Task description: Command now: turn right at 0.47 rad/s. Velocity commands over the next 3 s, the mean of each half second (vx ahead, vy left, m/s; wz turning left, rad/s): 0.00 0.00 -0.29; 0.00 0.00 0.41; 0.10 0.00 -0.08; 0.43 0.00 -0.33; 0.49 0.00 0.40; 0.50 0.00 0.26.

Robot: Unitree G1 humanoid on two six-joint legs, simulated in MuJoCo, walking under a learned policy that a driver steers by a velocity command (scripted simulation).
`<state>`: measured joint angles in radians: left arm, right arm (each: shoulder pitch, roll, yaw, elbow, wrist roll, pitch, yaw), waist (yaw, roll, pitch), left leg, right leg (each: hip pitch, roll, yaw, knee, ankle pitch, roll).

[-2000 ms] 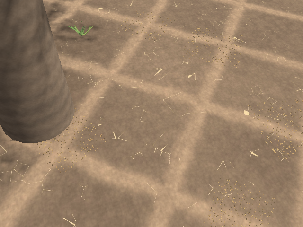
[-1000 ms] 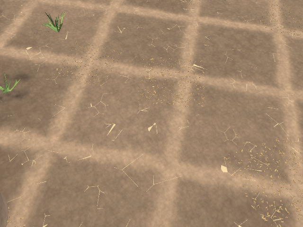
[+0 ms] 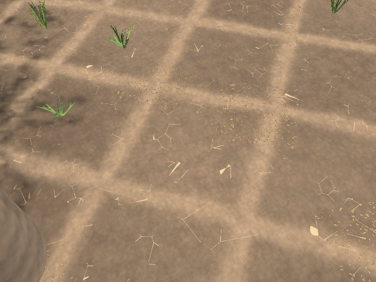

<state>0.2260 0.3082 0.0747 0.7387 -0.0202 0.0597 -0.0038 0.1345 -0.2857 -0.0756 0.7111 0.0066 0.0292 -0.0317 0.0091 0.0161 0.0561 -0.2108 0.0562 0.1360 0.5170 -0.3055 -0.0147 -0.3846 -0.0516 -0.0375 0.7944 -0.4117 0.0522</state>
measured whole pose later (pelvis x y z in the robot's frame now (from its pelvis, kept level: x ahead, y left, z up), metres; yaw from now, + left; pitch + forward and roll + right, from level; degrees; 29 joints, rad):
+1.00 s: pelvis +0.00 +0.01 +0.01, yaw +7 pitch +2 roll -1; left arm 0.19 0.30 0.08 0.70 0.00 0.02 0.04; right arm 0.11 -0.29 -0.07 0.66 0.03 0.06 0.02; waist 0.04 0.00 0.07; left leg -0.42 0.05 0.02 0.81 -0.41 -0.06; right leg -0.23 -0.07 -0.19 0.48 -0.27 -0.01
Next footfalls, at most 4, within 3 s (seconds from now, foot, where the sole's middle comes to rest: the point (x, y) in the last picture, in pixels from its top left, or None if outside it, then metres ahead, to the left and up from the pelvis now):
0.04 right None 0.04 -0.12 -0.77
0.52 left None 0.07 0.12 -0.77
1.06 left None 0.03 0.14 -0.77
1.66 right None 0.13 -0.13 -0.77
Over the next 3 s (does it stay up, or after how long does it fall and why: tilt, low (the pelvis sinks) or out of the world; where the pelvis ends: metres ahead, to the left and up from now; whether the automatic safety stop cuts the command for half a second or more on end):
stays up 0.80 -0.08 0.01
